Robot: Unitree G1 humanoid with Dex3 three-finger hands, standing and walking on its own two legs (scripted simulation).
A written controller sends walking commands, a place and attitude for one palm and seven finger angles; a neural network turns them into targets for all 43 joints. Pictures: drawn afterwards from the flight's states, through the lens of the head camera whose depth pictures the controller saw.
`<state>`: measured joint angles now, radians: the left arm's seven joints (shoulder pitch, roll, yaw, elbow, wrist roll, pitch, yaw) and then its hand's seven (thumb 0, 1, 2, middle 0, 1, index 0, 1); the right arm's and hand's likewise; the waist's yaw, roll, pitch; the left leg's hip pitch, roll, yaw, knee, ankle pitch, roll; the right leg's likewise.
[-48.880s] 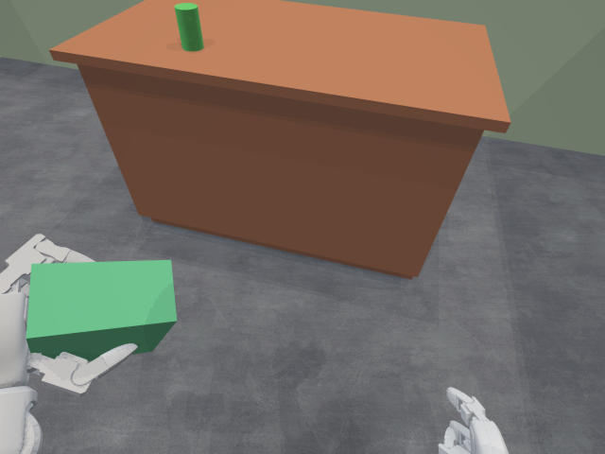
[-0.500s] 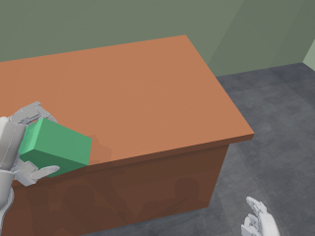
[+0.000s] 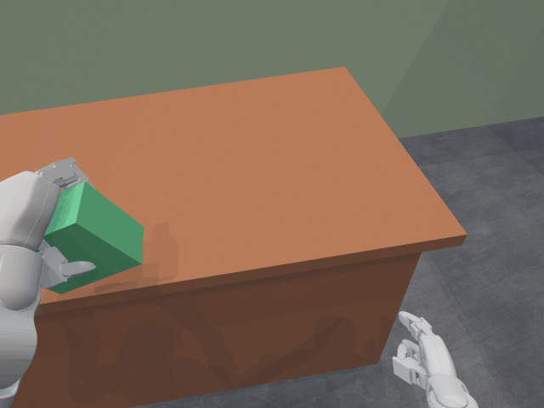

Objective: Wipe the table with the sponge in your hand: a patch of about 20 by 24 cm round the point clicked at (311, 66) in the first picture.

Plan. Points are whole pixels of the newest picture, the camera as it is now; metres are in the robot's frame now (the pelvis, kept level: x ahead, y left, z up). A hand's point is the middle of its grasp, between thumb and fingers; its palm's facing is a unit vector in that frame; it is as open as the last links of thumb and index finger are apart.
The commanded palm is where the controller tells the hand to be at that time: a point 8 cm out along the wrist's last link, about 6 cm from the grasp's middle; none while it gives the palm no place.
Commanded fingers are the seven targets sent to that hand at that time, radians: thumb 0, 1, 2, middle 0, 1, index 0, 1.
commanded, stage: turn the palm down, sponge in hand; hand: left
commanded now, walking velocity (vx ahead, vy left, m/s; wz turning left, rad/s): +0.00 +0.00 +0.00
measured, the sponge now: (82, 248) +0.24 +0.30 +0.15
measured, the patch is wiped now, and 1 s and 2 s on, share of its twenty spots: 0.00 0.00 0.00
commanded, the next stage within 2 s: move the sponge above the wiping area in 0.82 s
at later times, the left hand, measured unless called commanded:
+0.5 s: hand (86, 246) +0.22 +0.27 +0.18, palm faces +0.15 -0.07 -0.99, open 10.5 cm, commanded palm +0.17 +0.26 +0.27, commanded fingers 0.00 0.10 1.30 -1.20 -1.60 -1.20 -1.60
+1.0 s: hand (106, 257) +0.22 +0.24 +0.17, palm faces +0.09 -0.05 -0.99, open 10.5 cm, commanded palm +0.18 +0.26 +0.27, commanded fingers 0.00 0.10 1.30 -1.20 -1.60 -1.20 -1.60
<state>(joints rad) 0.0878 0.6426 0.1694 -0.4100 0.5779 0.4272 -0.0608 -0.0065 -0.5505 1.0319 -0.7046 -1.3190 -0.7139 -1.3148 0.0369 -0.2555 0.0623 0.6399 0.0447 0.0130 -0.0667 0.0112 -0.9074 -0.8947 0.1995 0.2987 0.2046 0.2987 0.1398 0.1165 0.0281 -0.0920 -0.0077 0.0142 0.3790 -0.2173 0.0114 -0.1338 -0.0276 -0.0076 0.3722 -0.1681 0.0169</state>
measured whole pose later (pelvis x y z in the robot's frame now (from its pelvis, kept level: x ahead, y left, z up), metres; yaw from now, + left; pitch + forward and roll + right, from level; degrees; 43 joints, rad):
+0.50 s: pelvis -0.02 -0.02 +0.00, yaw +0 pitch -5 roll +1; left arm 0.06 0.63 0.08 -0.36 0.75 0.39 -0.16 -0.01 -0.55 1.03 -0.70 -1.32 -0.71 -1.32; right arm 0.02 -0.29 0.05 0.65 0.05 0.03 -0.06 0.01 -0.91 -0.89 0.20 0.30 0.20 0.30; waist 0.14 0.15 0.04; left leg -0.11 0.01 0.00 0.38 -0.19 -0.01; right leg -0.16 -0.01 -0.02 0.40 -0.16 -0.01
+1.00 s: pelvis -0.02 -0.02 +0.00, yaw -1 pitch -6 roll +1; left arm 0.06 0.64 0.02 -0.35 0.77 0.34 -0.17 0.00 -0.55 1.03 -0.70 -1.32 -0.71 -1.32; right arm 0.03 -0.29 0.04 0.65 0.04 0.02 -0.06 0.01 -0.91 -0.90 0.20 0.30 0.20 0.30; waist 0.14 0.14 0.04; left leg -0.11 0.01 0.02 0.40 -0.19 -0.01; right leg -0.18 -0.01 0.00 0.44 -0.17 -0.02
